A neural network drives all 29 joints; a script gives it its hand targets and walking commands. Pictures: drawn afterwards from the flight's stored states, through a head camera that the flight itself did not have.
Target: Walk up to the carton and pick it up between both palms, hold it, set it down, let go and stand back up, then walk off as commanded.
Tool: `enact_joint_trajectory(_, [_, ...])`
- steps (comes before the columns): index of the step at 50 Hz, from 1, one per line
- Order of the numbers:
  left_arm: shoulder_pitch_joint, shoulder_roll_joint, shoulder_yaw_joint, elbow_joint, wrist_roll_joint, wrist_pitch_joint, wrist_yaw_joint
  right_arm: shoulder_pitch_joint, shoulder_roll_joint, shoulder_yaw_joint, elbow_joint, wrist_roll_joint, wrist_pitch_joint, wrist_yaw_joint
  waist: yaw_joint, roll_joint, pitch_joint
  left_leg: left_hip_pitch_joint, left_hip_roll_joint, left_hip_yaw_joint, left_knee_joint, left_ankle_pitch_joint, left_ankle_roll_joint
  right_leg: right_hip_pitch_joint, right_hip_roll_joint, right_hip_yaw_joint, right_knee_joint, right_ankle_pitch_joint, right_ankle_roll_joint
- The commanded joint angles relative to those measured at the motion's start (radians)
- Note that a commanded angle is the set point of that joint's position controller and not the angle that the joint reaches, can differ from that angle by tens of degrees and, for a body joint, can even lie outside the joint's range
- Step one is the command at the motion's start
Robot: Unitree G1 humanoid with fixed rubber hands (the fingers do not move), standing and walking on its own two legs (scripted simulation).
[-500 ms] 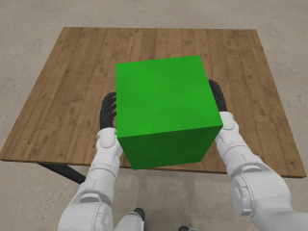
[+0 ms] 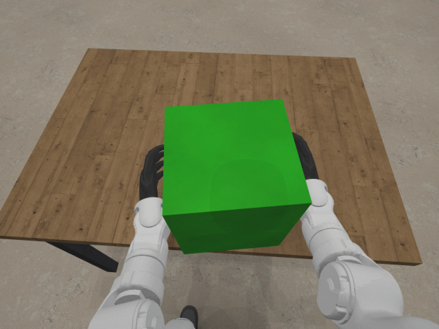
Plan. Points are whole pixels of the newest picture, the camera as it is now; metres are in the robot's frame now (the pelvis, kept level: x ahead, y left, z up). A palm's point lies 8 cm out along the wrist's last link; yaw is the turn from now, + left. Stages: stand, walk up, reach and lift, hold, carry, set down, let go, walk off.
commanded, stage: reach and lift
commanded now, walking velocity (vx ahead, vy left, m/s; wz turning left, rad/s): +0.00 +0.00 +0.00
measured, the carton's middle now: (228, 184) +0.37 +0.03 -0.01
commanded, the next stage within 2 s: none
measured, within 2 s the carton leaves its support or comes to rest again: leaves its support in 1.00 s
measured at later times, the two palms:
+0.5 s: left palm (151, 190) +0.33 +0.18 +0.00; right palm (304, 173) +0.39 -0.11 +0.01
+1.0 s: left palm (153, 188) +0.34 +0.18 +0.01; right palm (309, 177) +0.38 -0.12 +0.02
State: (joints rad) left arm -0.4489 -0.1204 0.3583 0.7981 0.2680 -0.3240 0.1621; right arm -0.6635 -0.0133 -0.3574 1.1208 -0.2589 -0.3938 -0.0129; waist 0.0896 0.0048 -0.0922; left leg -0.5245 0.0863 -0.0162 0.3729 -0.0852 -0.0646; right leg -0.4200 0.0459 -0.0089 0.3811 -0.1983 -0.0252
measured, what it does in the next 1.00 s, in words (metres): stands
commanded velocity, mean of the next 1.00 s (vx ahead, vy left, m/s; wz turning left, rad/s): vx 0.00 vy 0.00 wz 0.00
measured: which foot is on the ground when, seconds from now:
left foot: down 0.00-1.00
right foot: down 0.00-1.00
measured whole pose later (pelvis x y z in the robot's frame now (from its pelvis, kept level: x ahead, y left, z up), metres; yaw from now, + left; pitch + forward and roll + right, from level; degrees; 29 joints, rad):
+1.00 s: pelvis -0.01 +0.00 +0.00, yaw +0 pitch +14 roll -1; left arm -0.47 -0.12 0.35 0.81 0.27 -0.37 0.15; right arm -0.64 -0.02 -0.34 1.13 -0.27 -0.50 -0.07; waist 0.07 -0.01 -0.09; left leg -0.52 0.09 -0.01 0.31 -0.04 -0.06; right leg -0.42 0.05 -0.01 0.32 -0.15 -0.02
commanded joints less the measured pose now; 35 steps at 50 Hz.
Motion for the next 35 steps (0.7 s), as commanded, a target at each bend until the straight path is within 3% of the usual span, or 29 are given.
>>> enact_joint_trajectory(1, [-0.433, -0.531, -0.367, -0.021, 0.061, -0.029, -0.099, -0.403, 0.527, 0.268, -0.055, -0.084, -0.067, 0.096, -0.012, -0.019, -0.542, 0.459, -0.060, 0.112, 0.042, 0.363, 0.003, 0.103, 0.010, -0.074, -0.061, 0.347, 0.028])
enact_joint_trajectory(5, [-0.436, -0.541, -0.373, -0.024, 0.063, -0.034, -0.108, -0.385, 0.548, 0.269, -0.045, -0.088, -0.074, 0.088, -0.028, -0.027, -0.529, 0.431, -0.063, 0.113, 0.022, 0.335, 0.009, 0.137, -0.001, -0.066, -0.059, 0.379, 0.038])
enact_joint_trajectory(6, [-0.417, -0.544, -0.362, -0.019, 0.072, -0.034, -0.111, -0.379, 0.559, 0.285, -0.053, -0.089, -0.076, 0.086, -0.016, -0.037, -0.527, 0.420, -0.065, 0.116, 0.018, 0.343, 0.010, 0.163, -0.006, -0.061, -0.052, 0.417, 0.045])
enact_joint_trajectory(8, [-0.425, -0.552, -0.371, -0.026, 0.067, -0.038, -0.116, -0.365, 0.568, 0.281, -0.046, -0.097, -0.083, 0.078, -0.037, -0.049, -0.532, 0.402, -0.067, 0.114, 0.011, 0.336, 0.013, 0.196, -0.013, -0.059, -0.046, 0.460, 0.054])
enact_joint_trajectory(13, [-0.413, -0.562, -0.375, -0.009, 0.071, -0.050, -0.125, -0.353, 0.594, 0.294, -0.052, -0.106, -0.108, 0.065, -0.046, -0.044, -0.538, 0.366, -0.070, 0.112, -0.002, 0.326, 0.014, 0.239, -0.023, -0.058, -0.033, 0.529, 0.065])
enact_joint_trajectory(27, [-0.402, -0.573, -0.366, 0.001, 0.082, -0.051, -0.119, -0.330, 0.584, 0.284, -0.026, -0.109, -0.127, 0.061, -0.042, -0.043, -0.506, 0.413, -0.057, 0.114, -0.016, 0.347, 0.017, 0.199, -0.010, -0.066, -0.065, 0.457, 0.053])
enact_joint_trajectory(35, [-0.431, -0.578, -0.379, -0.002, 0.078, -0.045, -0.104, -0.352, 0.566, 0.265, -0.018, -0.095, -0.132, 0.066, -0.041, -0.005, -0.536, 0.451, -0.049, 0.107, 0.001, 0.368, 0.013, 0.125, -0.002, -0.075, -0.089, 0.368, 0.035])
